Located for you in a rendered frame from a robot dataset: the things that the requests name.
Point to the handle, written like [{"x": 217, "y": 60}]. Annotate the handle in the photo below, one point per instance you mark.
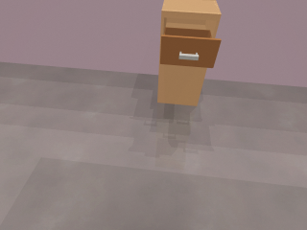
[{"x": 188, "y": 56}]

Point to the drawer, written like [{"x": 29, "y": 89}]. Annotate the drawer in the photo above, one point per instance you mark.
[{"x": 188, "y": 41}]

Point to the cabinet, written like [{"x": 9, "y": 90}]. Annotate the cabinet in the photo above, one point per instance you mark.
[{"x": 179, "y": 84}]

